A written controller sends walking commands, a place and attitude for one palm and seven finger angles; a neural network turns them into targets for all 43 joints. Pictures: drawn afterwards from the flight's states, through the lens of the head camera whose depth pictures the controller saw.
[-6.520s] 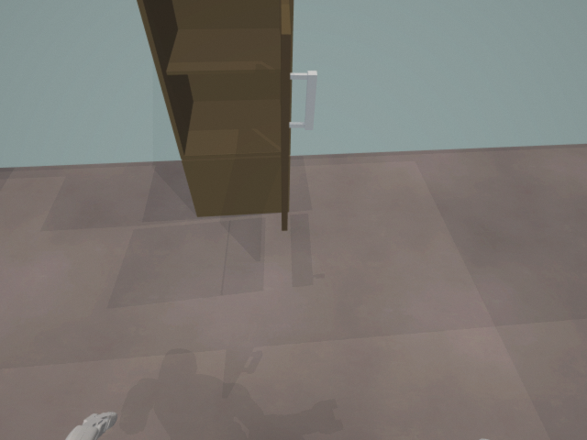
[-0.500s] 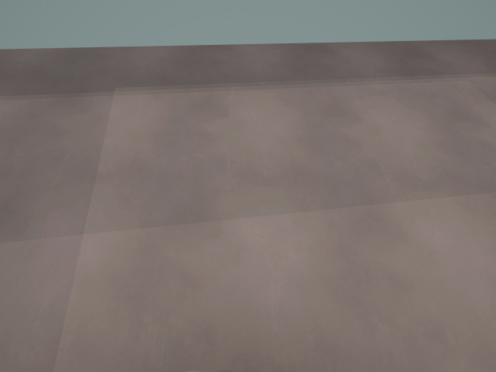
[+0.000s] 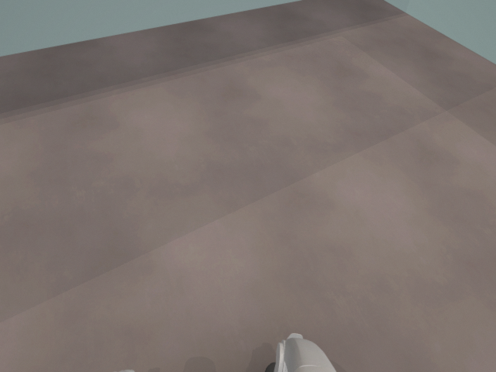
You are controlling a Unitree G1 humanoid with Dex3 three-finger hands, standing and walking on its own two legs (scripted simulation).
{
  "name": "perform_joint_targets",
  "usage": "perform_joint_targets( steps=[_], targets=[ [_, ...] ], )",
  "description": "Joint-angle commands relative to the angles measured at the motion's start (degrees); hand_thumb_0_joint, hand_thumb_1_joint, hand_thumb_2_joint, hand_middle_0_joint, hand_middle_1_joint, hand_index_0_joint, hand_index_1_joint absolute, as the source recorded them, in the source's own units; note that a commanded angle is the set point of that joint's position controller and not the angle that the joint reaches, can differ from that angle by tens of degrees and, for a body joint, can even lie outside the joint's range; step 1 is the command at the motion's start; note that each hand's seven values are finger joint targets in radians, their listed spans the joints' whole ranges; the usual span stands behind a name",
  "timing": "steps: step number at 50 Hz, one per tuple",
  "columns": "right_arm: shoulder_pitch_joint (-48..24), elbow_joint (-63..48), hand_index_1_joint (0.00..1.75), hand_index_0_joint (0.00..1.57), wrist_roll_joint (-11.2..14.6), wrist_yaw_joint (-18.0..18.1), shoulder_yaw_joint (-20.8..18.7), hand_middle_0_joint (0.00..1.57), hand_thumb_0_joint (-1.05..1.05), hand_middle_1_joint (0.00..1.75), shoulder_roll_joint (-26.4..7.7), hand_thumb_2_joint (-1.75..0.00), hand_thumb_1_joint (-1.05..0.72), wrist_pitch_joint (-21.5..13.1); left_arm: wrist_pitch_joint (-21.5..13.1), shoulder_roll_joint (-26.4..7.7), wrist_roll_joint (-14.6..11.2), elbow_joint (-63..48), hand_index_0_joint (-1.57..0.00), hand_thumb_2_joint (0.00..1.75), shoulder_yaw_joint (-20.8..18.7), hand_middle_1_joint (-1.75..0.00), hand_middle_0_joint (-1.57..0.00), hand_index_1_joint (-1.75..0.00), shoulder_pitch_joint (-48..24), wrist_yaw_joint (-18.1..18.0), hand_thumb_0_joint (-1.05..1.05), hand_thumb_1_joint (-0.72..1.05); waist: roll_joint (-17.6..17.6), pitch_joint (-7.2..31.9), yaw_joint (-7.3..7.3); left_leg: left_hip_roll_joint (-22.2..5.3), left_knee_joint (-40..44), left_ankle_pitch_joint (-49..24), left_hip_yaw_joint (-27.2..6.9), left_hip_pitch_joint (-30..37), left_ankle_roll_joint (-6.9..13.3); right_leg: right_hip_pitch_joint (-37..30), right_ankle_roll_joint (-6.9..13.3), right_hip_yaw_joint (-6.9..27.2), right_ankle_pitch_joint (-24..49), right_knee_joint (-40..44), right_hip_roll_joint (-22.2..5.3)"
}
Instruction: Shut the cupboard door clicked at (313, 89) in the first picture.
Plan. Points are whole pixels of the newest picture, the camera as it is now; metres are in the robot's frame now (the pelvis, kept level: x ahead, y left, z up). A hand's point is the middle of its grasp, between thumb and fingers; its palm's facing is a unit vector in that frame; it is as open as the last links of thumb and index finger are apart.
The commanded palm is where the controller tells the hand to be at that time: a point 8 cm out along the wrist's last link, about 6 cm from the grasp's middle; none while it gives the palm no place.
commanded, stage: walk around to get in front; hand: left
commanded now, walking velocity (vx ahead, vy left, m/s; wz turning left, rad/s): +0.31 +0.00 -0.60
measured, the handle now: out of the picture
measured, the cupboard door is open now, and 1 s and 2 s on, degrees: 86 86 86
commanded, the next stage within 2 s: walk to a spot facing it in 0.72 s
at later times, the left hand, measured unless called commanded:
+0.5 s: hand (158, 273) +0.32 +0.18 -0.17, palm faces -0.17 -0.96 -0.23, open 7.4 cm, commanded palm none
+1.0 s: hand (226, 170) +0.60 +0.05 -0.16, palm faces -0.52 -0.81 -0.26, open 7.4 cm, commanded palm none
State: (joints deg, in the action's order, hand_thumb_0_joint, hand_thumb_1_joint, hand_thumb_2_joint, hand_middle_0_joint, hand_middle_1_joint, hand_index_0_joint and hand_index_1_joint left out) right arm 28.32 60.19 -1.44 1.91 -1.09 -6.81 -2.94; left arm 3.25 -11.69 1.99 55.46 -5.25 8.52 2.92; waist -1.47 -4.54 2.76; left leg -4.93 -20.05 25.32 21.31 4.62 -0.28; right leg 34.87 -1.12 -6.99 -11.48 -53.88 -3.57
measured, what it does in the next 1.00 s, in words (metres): walks ahead, turning right: right foot, then left foot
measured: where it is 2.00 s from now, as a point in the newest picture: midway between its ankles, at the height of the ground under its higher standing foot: (253, 305)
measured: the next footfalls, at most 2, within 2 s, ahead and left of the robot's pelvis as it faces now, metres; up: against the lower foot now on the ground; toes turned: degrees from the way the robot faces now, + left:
right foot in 0.12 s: +0.18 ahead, -0.10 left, +0.00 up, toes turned -13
left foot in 0.56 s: +0.44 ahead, +0.10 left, +0.00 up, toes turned -10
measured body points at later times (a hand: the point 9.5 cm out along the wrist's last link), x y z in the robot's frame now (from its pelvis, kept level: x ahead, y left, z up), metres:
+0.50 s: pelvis +0.25 -0.01 +0.00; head +0.28 -0.01 +0.45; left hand +0.33 +0.23 -0.15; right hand +0.34 -0.27 -0.12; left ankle +0.39 +0.12 -0.71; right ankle +0.14 -0.09 -0.73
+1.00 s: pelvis +0.39 -0.05 -0.01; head +0.42 -0.09 +0.44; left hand +0.63 +0.10 -0.14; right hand +0.23 -0.25 -0.17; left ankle +0.41 +0.11 -0.73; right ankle +0.36 -0.16 -0.73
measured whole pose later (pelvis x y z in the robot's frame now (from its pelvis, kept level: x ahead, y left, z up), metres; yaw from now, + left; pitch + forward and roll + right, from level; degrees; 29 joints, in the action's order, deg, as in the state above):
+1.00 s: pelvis +0.39 -0.05 -0.01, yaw -30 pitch +1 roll +0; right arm 18.6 59.3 -0.8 0.9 -3.4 -13.8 0.7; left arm -1.5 -10.9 1.7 53.0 -3.4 6.0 0.0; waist 2.8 -4.6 3.7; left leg -10.7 -39.7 26.6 14.0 -13.2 -3.1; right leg 21.3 0.1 -7.4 -15.7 -36.2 -3.8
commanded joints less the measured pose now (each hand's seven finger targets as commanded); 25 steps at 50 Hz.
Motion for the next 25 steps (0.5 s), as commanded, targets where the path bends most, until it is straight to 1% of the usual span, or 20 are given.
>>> perform_joint_targets(
  steps=[1, 2, 3, 4, 5, 6, 7, 8, 9, 10, 11, 13, 14, 15, 18, 19, 20, 23, 24, 25],
  targets=[
    [3.8, -1.4, 0.3, 0.2, -0.3, 0.2, -2.9, 0.2, 0.0, 0.3, -10.9, -0.9, -0.9, -0.9, -3.5, -0.3, -0.1, -7.3, -0.2, 0.9, 0.8, -0.3, -0.2, -0.3, -7.1, 0.3, 0.0, 0.9, 10.5, -1.3, -0.64, -15.1, -4.5, -65.7, -2.9, 5.7, 3.8, 0.8, 3.4, -6.1, -4.3, 12.8, 5.1],
    [3.1, -1.8, 0.3, 0.2, -0.1, 0.1, -3.2, 0.2, 0.0, 0.3, -11.9, -0.9, -0.9, -1.0, -4.0, -1.2, 0.0, -6.3, -0.2, 0.9, 0.5, -0.3, -0.2, -0.3, -3.6, 0.1, 0.0, 0.9, 11.0, 1.5, -2.34, -14.9, -9.9, -73.6, -2.1, 5.7, 3.2, -4.3, 4.6, -7.0, -5.0, 14.9, 7.0],
    [1.1, -2.5, 0.3, 0.2, 0.2, 0.0, -3.5, 0.2, 0.0, 0.3, -13.2, -0.9, -0.9, -1.1, -4.6, -2.7, 0.1, -4.7, -0.2, 0.9, -0.1, -0.3, -0.2, -0.3, 2.4, -0.3, 0.0, 0.9, 11.8, 5.1, -5.43, -14.7, -17.6, -75.8, -1.5, 3.7, 2.4, -12.9, 5.8, -6.6, -4.1, 17.9, 7.9],
    [-0.7, -3.6, 0.3, 0.2, 0.6, -0.4, -3.6, 0.2, 0.0, 0.3, -13.9, -0.9, -0.9, -1.0, -5.2, -5.3, 0.2, -2.4, -0.2, 0.9, -0.9, -0.3, -0.2, -0.3, 10.3, -0.6, 0.0, 0.9, 10.9, 10.0, -9.52, -14.0, -29.3, -70.6, -1.0, -3.6, 0.6, -27.2, 7.1, -5.9, 0.2, 23.4, 7.9],
    [-2.8, -5.2, 0.3, 0.2, 1.7, -1.2, -3.2, 0.2, 0.0, 0.3, -11.9, -0.9, -0.9, -1.0, -5.6, -10.7, 0.3, -0.1, -0.2, 0.9, -2.1, -0.3, -0.2, -0.3, 18.8, -1.2, 0.0, 0.9, 2.6, 16.1, -13.69, -10.7, -45.1, -41.4, -1.7, -21.1, -1.2, -47.5, 11.4, 6.8, 7.4, 24.0, -2.1],
    [-2.5, -7.6, 0.3, 0.2, 2.1, -1.0, -2.6, 0.2, 0.0, 0.3, -7.5, -0.9, -0.9, -1.3, -6.0, -15.9, -0.8, 0.7, -0.2, 0.9, -2.9, -0.3, -0.2, -0.3, 21.9, -2.3, 0.0, 0.9, -8.3, 23.2, -12.38, 0.1, -64.8, 8.7, -7.8, -40.7, -4.6, -60.4, 19.6, 38.1, 20.4, 26.0, -18.7],
    [-7.6, -9.5, 0.3, 0.2, 2.1, -0.5, -2.9, 0.2, 0.0, 0.3, -9.1, -0.9, -0.9, -1.1, -5.2, -17.2, -2.1, 0.0, -0.2, 0.9, -3.4, -0.3, -0.2, -0.3, 19.5, -3.0, 0.0, 0.9, -4.3, 21.2, -11.99, -1.0, -68.6, 8.1, -16.9, -44.5, -2.8, -57.1, 21.6, 39.4, 18.9, 31.4, -20.7],
    [-9.2, -9.8, 0.3, 0.2, 1.6, -1.1, -3.1, 0.2, 0.0, 0.3, -9.5, -0.9, -0.9, -1.1, -5.3, -15.0, -2.1, -1.6, -0.2, 0.9, -2.8, -0.3, -0.2, -0.3, 14.4, -3.2, 0.0, 0.9, -2.5, 14.2, -10.13, -4.2, -66.8, -0.3, -19.9, -44.5, -2.3, -47.4, 18.3, 32.4, 13.5, 33.8, -18.2],
    [-10.4, -10.1, 0.3, 0.2, 1.3, -1.0, -3.3, 0.2, 0.0, 0.3, -9.0, -0.9, -0.9, -0.9, -5.3, -12.7, -2.1, -2.7, -0.2, 0.9, -2.3, -0.3, -0.2, -0.3, 9.9, -3.3, 0.0, 0.9, 0.5, 9.5, -7.49, -5.6, -64.9, -3.4, -20.6, -44.8, -2.7, -40.6, 17.8, 31.6, 10.6, 34.8, -17.5],
    [-11.5, -9.5, 0.3, 0.2, 0.6, -1.1, -3.0, 0.2, 0.0, 0.3, -8.8, -0.9, -0.9, -0.3, -5.8, -10.7, -1.9, -3.1, -0.2, 0.9, -1.4, -0.3, -0.2, -0.3, 7.0, -3.4, 0.0, 0.9, 4.0, 5.7, -5.59, -7.1, -60.6, -5.0, -21.0, -42.1, -3.0, -31.7, 16.3, 27.1, 10.6, 35.8, -15.3],
    [-11.5, -8.8, 0.3, 0.2, 0.2, -1.1, -2.8, 0.2, 0.0, 0.3, -8.0, -0.9, -0.9, 0.4, -6.5, -9.3, -1.6, -3.1, -0.2, 0.9, -0.7, -0.3, -0.2, -0.3, 5.6, -3.5, 0.0, 0.9, 4.7, 2.3, -3.95, -7.4, -56.8, -5.3, -20.5, -38.4, -3.0, -23.5, 14.8, 23.5, 13.4, 37.2, -13.2],
    [-8.3, -8.4, 0.3, 0.2, 0.1, -1.2, -2.6, 0.2, 0.0, 0.3, -6.3, -0.9, -0.9, 1.7, -7.0, -8.7, -0.9, -3.2, -0.2, 0.9, -0.3, -0.3, -0.2, -0.3, 3.8, -3.2, 0.0, 0.9, 2.9, 1.0, -0.87, -6.6, -50.2, -5.7, -19.1, -33.9, -3.8, -15.2, 13.1, 17.3, 15.6, 38.0, -9.6],
    [-7.5, -8.3, 0.3, 0.2, 0.1, -1.4, -2.7, 0.2, 0.0, 0.3, -5.9, -0.9, -0.9, 1.9, -7.3, -8.6, -0.5, -2.8, -0.2, 0.9, -0.3, -0.3, -0.2, -0.3, 3.2, -3.1, 0.0, 0.9, 1.1, 1.0, 0.13, -6.2, -46.7, -6.2, -18.7, -32.6, -4.1, -13.7, 12.8, 15.9, 14.7, 38.3, -8.2],
    [-7.6, -8.7, 0.3, 0.2, 0.2, -1.6, -2.7, 0.2, 0.0, 0.3, -5.9, -0.9, -0.9, 2.0, -7.3, -8.6, -0.6, -3.2, -0.2, 0.9, -0.2, -0.3, -0.2, -0.3, 2.8, -2.9, 0.0, 0.9, -1.5, 1.3, 0.52, -5.8, -43.7, -8.7, -18.2, -32.7, -4.6, -13.0, 12.5, 14.4, 13.2, 38.6, -6.4],
    [-13.9, -11.2, 0.3, 0.2, -0.1, -2.4, -2.7, 0.2, 0.0, 0.3, -7.2, -0.9, -0.9, 1.4, -7.5, -8.3, -0.8, -2.7, -0.2, 0.9, -0.4, -0.3, -0.2, -0.3, 5.4, -2.4, 0.0, 0.9, -6.4, 1.5, -1.49, -4.6, -35.0, -14.2, -17.7, -35.3, -5.0, -16.9, 11.7, 14.8, 11.5, 37.7, -4.0],
    [-15.7, -12.0, 0.3, 0.2, 0.0, -2.6, -2.7, 0.2, 0.0, 0.3, -7.0, -0.9, -0.9, 1.0, -7.6, -8.8, -0.7, -2.5, -0.2, 0.9, -0.5, -0.3, -0.2, -0.3, 5.6, -2.6, 0.0, 0.9, -6.8, 1.7, -1.74, -4.4, -30.7, -14.7, -17.6, -34.8, -5.0, -17.7, 11.5, 15.0, 12.4, 36.7, -4.3],
    [-18.0, -12.9, 0.3, 0.2, 0.0, -2.7, -2.5, 0.2, 0.0, 0.3, -7.1, -0.9, -0.9, 0.7, -7.6, -9.0, -0.7, -2.8, -0.2, 0.9, -0.6, -0.3, -0.2, -0.3, 6.3, -2.6, 0.0, 0.9, -6.8, 1.8, -2.81, -3.5, -27.3, -15.1, -17.1, -33.8, -5.0, -18.5, 11.1, 15.6, 13.3, 35.8, -4.2],
    [-22.7, -14.9, 0.3, 0.2, 0.1, -2.8, -2.5, 0.2, 0.0, 0.3, -8.0, -0.9, -0.9, -0.2, -7.1, -10.2, -0.7, -3.1, -0.2, 0.9, -1.2, -0.3, -0.2, -0.3, 9.0, -2.8, 0.0, 0.9, -7.2, 3.3, -4.96, -0.6, -19.6, -13.0, -15.8, -32.8, -4.2, -25.8, 10.7, 19.1, 19.2, 32.2, -5.1],
    [-22.8, -15.0, 0.3, 0.2, 0.1, -2.6, -2.6, 0.2, 0.0, 0.3, -8.4, -0.9, -0.9, -0.6, -6.9, -10.6, -0.6, -3.0, -0.2, 0.9, -1.4, -0.3, -0.2, -0.3, 9.5, -2.9, 0.0, 0.9, -6.4, 4.6, -5.2, -0.1, -16.4, -11.9, -15.5, -30.9, -4.0, -27.8, 10.6, 20.2, 20.9, 30.0, -5.6],
    [-21.3, -14.7, 0.3, 0.2, 0.1, -2.3, -2.8, 0.2, 0.0, 0.3, -9.2, -0.9, -0.9, -1.0, -6.8, -10.5, -0.8, -3.4, -0.2, 0.9, -1.5, -0.3, -0.2, -0.3, 9.3, -3.0, 0.0, 0.9, -5.6, 5.9, -4.19, 0.5, -11.8, -13.2, -15.0, -26.3, -3.8, -28.0, 9.9, 20.2, 23.3, 26.7, -5.0]
  ],
)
